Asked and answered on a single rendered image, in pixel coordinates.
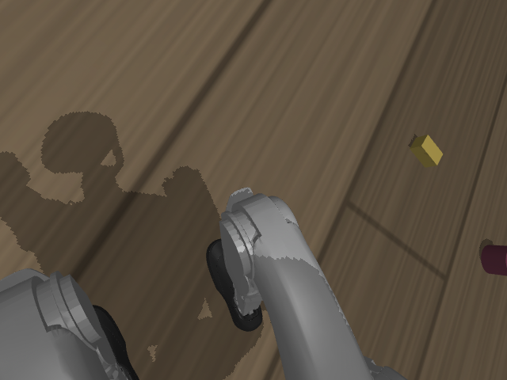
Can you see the right robot hand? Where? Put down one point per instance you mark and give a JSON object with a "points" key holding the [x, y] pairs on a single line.
{"points": [[382, 373]]}

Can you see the left robot foot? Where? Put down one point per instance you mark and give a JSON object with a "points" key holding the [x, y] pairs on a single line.
{"points": [[116, 342]]}

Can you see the right robot foot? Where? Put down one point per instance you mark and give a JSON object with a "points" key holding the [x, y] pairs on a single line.
{"points": [[224, 286]]}

